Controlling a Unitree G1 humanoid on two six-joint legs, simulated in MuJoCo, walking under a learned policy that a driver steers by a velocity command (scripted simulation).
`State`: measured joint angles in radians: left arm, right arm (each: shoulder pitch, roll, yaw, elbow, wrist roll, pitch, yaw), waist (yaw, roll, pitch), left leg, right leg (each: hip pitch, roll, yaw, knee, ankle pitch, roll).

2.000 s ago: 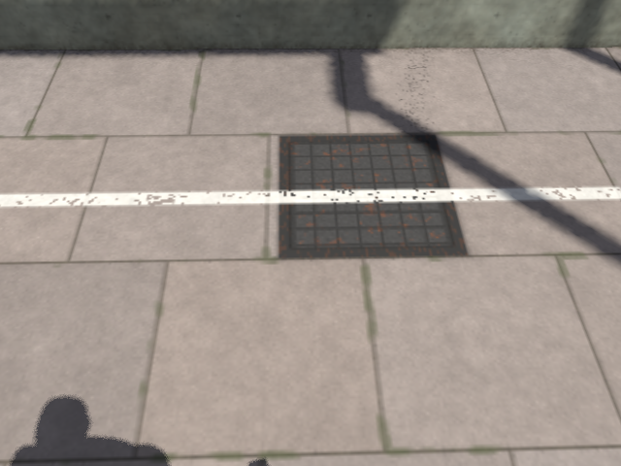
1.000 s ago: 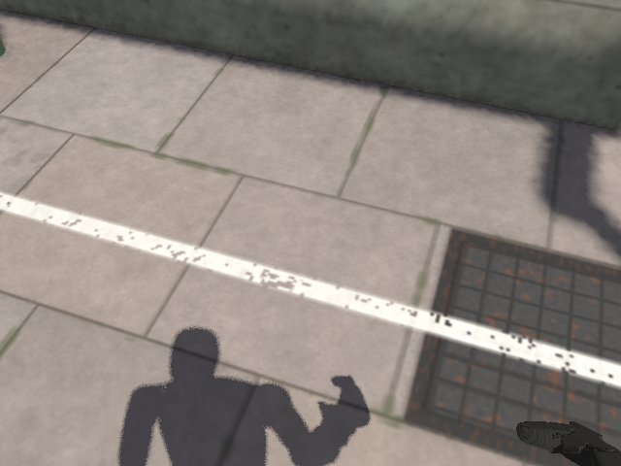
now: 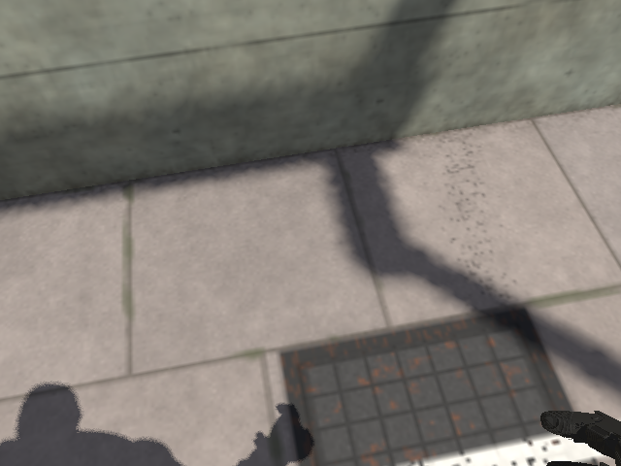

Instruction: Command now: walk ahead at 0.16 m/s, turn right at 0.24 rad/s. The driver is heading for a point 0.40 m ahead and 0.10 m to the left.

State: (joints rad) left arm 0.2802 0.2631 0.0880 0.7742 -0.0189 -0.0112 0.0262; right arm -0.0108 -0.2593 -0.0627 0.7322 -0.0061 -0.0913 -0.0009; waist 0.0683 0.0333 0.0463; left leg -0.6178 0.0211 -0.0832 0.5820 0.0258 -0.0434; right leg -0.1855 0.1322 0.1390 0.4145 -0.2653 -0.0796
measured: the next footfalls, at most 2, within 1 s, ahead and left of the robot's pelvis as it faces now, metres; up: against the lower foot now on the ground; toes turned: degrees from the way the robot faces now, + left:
left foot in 0.06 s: +0.22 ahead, +0.12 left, +0.00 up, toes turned -3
right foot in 0.48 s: +0.17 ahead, -0.11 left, +0.00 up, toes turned +16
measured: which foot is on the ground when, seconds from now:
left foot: up 0.00-0.04, down 0.06-0.48, up 0.50-0.90, down 0.92-1.00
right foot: down 0.00-0.10, up 0.12-0.46, down 0.48-0.92, up 0.94-1.00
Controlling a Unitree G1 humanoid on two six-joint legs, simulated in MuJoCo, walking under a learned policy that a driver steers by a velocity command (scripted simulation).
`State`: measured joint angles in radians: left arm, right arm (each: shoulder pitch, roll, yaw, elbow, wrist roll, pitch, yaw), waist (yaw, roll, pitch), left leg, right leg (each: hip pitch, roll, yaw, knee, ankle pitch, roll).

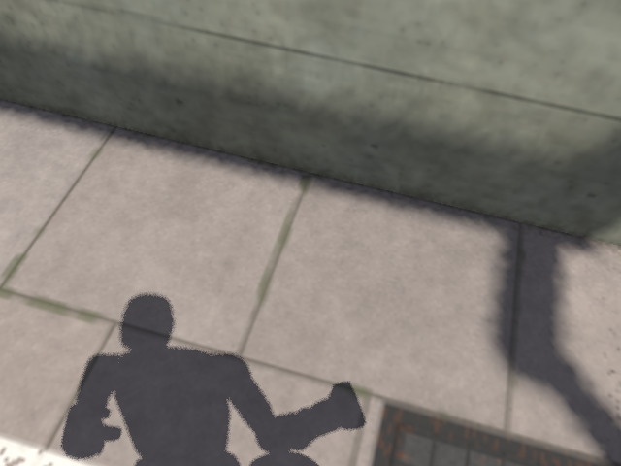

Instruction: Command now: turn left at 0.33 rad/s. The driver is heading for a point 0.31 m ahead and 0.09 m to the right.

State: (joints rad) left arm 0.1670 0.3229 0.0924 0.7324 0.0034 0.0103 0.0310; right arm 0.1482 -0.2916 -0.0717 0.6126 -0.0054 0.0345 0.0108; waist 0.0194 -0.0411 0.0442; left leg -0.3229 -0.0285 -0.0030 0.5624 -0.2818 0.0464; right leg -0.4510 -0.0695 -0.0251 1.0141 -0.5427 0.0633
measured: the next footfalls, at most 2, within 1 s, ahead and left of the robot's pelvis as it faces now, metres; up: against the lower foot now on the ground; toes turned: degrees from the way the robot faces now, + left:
right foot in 0.52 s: +0.21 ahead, -0.20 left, +0.00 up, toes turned -12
left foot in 0.92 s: +0.31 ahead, +0.02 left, +0.00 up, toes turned -12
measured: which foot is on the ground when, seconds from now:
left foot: down 0.00-0.52, up 0.54-0.90, down 0.92-1.00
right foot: up 0.00-0.50, down 0.52-1.00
